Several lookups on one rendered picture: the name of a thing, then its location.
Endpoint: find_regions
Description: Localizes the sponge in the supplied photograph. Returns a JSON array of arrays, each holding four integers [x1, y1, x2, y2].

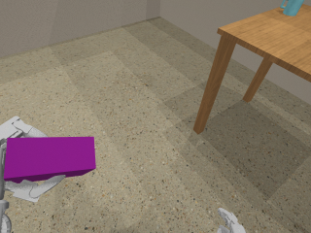
[[3, 136, 96, 183]]

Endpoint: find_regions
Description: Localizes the table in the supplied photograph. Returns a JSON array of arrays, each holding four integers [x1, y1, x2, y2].
[[192, 4, 311, 134]]

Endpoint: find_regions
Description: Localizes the robot right hand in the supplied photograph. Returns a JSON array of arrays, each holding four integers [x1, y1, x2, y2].
[[217, 208, 246, 233]]

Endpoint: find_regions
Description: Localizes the left robot forearm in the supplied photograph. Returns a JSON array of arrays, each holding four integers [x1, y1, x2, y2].
[[0, 200, 12, 233]]

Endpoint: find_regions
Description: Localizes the robot left hand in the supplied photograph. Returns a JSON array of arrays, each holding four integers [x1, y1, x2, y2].
[[0, 116, 66, 203]]

